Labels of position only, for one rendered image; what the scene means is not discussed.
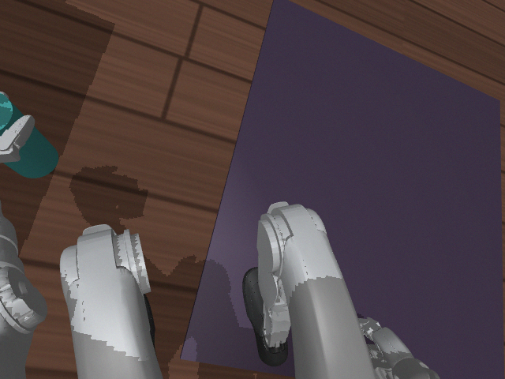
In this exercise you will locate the left robot foot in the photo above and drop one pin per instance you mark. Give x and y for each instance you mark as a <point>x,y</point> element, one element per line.
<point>151,321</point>

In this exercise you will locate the left robot arm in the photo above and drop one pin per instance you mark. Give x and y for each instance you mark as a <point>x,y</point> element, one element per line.
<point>22,307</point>

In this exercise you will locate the bottle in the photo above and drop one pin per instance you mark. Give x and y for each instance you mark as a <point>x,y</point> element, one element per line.
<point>38,156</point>

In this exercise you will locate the right robot arm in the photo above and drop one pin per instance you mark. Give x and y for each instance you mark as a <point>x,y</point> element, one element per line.
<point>412,368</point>

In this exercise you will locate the right robot foot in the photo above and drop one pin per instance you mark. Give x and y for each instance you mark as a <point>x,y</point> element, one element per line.
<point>254,305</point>

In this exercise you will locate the right robot hand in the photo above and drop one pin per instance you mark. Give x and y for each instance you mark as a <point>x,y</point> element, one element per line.
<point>388,348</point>

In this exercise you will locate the left robot hand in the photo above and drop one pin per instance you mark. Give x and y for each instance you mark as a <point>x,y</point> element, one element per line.
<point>15,137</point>

